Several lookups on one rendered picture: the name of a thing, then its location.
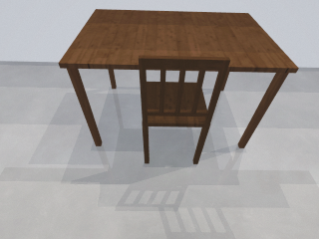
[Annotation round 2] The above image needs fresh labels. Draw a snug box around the table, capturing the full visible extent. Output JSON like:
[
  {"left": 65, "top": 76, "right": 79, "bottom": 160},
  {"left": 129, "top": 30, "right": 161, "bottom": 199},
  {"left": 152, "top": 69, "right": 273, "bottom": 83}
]
[{"left": 58, "top": 9, "right": 299, "bottom": 148}]

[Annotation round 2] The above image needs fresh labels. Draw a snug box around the chair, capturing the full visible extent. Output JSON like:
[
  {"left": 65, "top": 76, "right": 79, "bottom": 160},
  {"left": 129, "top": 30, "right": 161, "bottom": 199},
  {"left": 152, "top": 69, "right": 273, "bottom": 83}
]
[{"left": 139, "top": 55, "right": 231, "bottom": 164}]

